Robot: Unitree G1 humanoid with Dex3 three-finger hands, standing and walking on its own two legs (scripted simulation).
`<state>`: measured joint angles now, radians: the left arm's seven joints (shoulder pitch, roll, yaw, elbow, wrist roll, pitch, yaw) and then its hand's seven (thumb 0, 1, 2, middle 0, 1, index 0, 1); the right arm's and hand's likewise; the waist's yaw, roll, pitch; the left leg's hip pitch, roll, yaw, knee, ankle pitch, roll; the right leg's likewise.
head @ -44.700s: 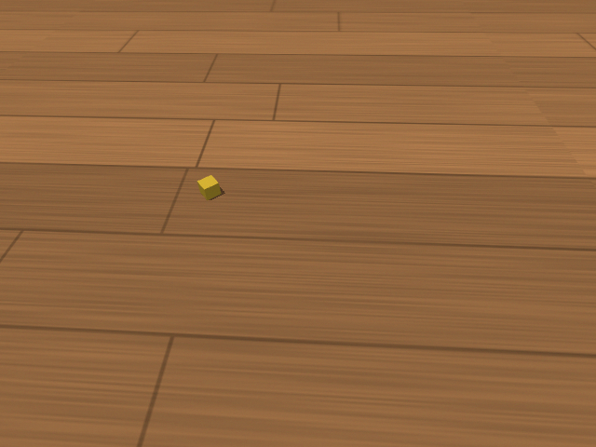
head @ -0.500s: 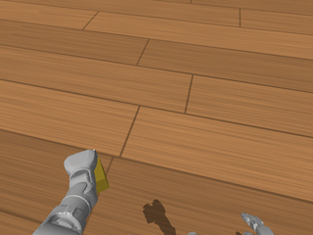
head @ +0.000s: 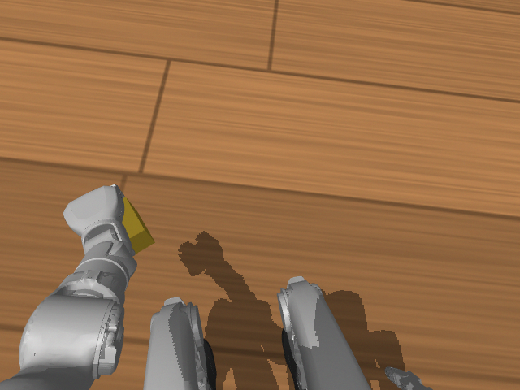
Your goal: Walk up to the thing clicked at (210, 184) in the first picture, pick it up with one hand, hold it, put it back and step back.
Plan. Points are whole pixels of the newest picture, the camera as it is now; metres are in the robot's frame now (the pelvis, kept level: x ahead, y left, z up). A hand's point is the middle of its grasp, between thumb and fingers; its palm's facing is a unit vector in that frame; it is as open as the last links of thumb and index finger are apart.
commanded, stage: crouch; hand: left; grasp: from above
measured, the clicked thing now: (121, 231) +0.43 +0.20 -0.18
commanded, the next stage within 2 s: lower in 1.04 s
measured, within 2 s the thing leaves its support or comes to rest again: neither
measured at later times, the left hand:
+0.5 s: hand (138, 231) +0.45 +0.20 -0.28, palm faces -0.38 -0.17 -0.91, open 10.5 cm
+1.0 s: hand (148, 232) +0.47 +0.20 -0.34, palm faces -0.39 -0.16 -0.91, open 10.5 cm
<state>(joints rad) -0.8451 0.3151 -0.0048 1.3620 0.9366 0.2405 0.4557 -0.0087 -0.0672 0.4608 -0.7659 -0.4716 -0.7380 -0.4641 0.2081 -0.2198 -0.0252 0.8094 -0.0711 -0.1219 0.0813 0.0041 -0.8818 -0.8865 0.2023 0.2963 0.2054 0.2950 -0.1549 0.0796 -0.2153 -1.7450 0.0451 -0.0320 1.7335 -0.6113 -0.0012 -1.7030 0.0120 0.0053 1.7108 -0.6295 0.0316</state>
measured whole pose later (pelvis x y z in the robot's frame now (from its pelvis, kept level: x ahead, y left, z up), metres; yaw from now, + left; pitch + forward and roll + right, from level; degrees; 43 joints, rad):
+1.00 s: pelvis -0.03 -0.01 -0.20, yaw -4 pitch +34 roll -5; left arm -1.12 0.56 0.11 1.66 1.05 0.10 0.51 -0.01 -0.02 0.41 -0.74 -0.42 -0.71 -0.41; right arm 0.18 -0.27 0.06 0.85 -0.18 -0.15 0.20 0.00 -0.89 -0.89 0.20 0.30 0.20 0.30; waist -0.26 0.04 -0.07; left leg -2.32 0.04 -0.13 2.37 -0.65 -0.03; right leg -2.26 0.05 -0.05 2.32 -0.67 0.03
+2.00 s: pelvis -0.02 +0.00 -0.22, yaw -9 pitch +32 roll -10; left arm -1.15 0.73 0.19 1.79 1.10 0.03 0.66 -0.01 -0.05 0.45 -0.75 -0.47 -0.71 -0.48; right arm 0.16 -0.30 0.15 0.80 -0.24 -0.23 0.33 0.00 -0.90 -0.89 0.20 0.30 0.20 0.30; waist -0.35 -0.03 0.08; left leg -2.37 0.04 -0.21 2.50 -0.71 -0.02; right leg -2.28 0.07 -0.11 2.39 -0.69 0.05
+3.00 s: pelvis -0.03 +0.01 -0.22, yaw -11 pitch +29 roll -13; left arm -1.18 0.85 0.13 1.88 1.07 0.02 0.72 0.00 -0.03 0.48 -0.68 -0.54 -0.67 -0.53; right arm 0.15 -0.34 0.27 0.74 -0.26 -0.32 0.36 0.00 -0.90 -0.90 0.20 0.30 0.20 0.30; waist -0.42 -0.09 0.17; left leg -2.34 0.04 -0.26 2.50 -0.70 -0.02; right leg -2.22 0.08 -0.15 2.35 -0.66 0.07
